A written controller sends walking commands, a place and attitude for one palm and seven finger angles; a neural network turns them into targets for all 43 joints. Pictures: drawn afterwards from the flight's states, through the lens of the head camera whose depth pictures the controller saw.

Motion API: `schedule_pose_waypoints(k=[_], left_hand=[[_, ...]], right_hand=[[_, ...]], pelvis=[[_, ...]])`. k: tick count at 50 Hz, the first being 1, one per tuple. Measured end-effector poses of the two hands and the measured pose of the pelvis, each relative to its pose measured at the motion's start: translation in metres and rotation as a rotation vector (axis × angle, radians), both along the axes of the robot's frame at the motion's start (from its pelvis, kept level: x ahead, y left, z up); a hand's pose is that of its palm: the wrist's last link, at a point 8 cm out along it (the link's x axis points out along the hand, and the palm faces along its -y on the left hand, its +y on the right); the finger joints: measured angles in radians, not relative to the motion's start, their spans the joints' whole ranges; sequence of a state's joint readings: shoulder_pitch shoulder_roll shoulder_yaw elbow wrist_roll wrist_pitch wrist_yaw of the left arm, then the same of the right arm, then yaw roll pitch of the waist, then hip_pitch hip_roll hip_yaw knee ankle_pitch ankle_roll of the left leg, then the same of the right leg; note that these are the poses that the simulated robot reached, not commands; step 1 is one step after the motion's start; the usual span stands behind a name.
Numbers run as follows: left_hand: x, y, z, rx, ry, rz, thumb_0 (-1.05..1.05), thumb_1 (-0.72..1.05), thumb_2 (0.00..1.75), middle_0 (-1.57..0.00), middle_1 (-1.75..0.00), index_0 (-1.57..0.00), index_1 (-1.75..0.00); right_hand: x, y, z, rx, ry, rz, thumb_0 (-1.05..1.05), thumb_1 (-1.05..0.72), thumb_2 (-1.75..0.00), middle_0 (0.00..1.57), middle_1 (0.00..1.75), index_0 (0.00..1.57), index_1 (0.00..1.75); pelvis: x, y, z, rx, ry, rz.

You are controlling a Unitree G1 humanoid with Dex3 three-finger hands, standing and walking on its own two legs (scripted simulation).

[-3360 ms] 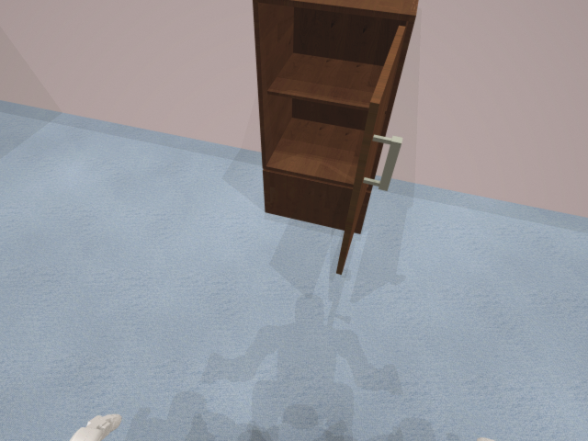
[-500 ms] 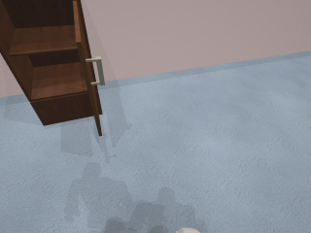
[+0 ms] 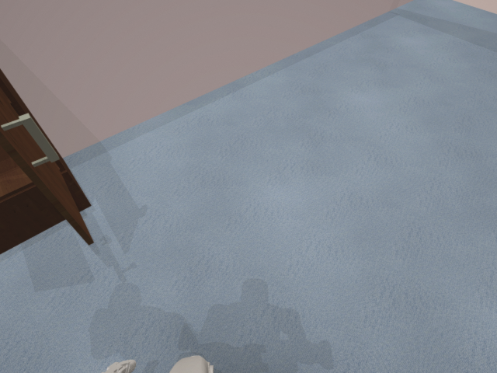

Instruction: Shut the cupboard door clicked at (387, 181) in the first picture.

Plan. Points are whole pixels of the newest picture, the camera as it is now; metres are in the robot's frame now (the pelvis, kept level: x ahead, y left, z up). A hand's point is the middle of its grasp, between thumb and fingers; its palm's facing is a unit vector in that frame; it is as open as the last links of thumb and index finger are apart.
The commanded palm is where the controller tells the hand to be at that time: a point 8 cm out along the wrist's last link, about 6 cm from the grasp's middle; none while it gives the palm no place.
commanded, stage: walk around to get in front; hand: left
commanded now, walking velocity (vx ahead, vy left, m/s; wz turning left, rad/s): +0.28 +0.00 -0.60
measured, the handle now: (31, 142) +0.62 +0.57 -0.05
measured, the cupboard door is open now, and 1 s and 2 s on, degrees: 87 87 87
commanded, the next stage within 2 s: none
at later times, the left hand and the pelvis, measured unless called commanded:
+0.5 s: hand (139, 342) +0.20 +0.23 -0.18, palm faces -0.24 -0.96 -0.13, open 7.4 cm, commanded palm none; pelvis +0.11 +0.05 +0.00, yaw -17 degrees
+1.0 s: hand (225, 233) +0.43 +0.08 -0.16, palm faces -0.47 -0.85 -0.24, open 7.3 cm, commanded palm none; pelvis +0.30 -0.07 +0.00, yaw -31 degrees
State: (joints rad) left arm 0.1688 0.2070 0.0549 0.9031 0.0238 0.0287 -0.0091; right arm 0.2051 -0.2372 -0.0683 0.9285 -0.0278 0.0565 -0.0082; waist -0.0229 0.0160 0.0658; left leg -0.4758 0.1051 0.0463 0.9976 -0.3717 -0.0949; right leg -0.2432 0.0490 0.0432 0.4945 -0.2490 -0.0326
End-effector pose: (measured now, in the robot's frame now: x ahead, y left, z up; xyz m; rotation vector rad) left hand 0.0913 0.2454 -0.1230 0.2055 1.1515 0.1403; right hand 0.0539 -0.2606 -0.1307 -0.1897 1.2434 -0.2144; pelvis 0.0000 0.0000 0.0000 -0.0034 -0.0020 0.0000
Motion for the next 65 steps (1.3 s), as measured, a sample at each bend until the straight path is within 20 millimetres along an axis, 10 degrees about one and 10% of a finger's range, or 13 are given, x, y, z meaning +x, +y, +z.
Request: schedule_pose_waypoints(k=[10, 21, 28, 36, 40, 50, 65], left_hand=[[-0.007, 0.043, -0.032, -0.059, 0.102, -0.020, 0.00, 0.90, 0.90, -0.21, -0.30, -0.20, -0.30], [0.074, 0.052, -0.022, -0.074, 0.150, -0.154, 0.01, 0.90, 0.90, -0.20, -0.29, -0.19, -0.30], [0.155, 0.004, -0.032, -0.090, 0.173, -0.289, 0.01, 0.91, 0.90, -0.20, -0.29, -0.19, -0.30], [0.291, -0.100, -0.043, -0.111, 0.030, -0.481, 0.01, 0.91, 0.90, -0.20, -0.29, -0.19, -0.30], [0.331, -0.128, -0.040, -0.094, -0.042, -0.487, 0.00, 0.90, 0.90, -0.20, -0.29, -0.19, -0.30], [0.361, -0.125, -0.005, 0.028, 0.078, -0.494, 0.00, 0.92, 0.90, -0.20, -0.29, -0.20, -0.30], [0.390, -0.124, -0.041, 0.002, 0.408, -0.379, 0.00, 0.90, 0.90, -0.20, -0.29, -0.20, -0.30]], right_hand=[[0.031, 0.040, 0.023, -0.064, -0.149, -0.018, 0.01, -0.91, -0.90, 0.20, 0.30, 0.20, 0.30], [-0.039, 0.089, 0.027, -0.030, 0.065, -0.247, 0.00, -0.91, -0.90, 0.20, 0.30, 0.20, 0.30], [-0.076, 0.125, 0.012, 0.063, 0.242, -0.423, 0.01, -0.91, -0.90, 0.20, 0.30, 0.20, 0.30], [-0.076, 0.137, -0.006, 0.194, 0.425, -0.585, 0.01, -0.91, -0.90, 0.20, 0.30, 0.20, 0.30], [-0.032, 0.099, -0.020, 0.200, 0.377, -0.615, 0.01, -0.91, -0.90, 0.20, 0.30, 0.20, 0.30], [0.184, -0.038, -0.007, 0.068, -0.125, -0.529, 0.01, -0.92, -0.90, 0.20, 0.30, 0.20, 0.30], [0.389, -0.090, -0.005, 0.015, -0.223, -0.417, 0.01, -0.91, -0.90, 0.20, 0.30, 0.20, 0.30]], pelvis=[[0.023, 0.041, -0.007, -0.022, 0.006, -0.116], [0.080, 0.056, 0.010, -0.055, 0.004, -0.249], [0.126, 0.041, 0.000, -0.037, 0.007, -0.337], [0.191, -0.008, -0.025, -0.020, 0.006, -0.428], [0.220, -0.036, -0.028, -0.009, -0.018, -0.461], [0.297, -0.073, 0.001, 0.010, -0.009, -0.536], [0.449, -0.104, -0.019, -0.013, -0.014, -0.593]])
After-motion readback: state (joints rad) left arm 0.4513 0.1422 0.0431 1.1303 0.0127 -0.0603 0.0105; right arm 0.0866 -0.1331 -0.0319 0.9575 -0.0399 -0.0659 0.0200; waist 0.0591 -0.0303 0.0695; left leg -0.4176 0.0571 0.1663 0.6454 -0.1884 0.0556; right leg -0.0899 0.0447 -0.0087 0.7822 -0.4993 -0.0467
